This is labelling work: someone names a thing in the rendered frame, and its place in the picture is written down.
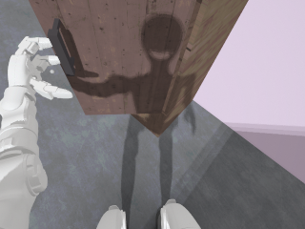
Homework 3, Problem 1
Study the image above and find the left robot hand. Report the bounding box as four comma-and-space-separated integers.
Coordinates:
8, 36, 73, 100

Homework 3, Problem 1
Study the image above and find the robot left upper arm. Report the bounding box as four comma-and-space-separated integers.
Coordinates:
0, 154, 48, 229

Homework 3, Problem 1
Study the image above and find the robot right shin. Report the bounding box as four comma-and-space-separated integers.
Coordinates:
161, 199, 176, 229

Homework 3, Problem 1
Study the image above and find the robot left thigh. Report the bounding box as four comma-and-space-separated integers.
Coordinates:
96, 209, 127, 229

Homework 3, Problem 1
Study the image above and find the left robot forearm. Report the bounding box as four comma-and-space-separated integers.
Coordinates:
0, 86, 39, 160

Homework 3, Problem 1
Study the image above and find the cupboard door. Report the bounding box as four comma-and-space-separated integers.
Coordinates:
29, 0, 196, 115

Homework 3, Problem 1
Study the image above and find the handle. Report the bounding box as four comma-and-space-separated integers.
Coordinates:
47, 18, 75, 76

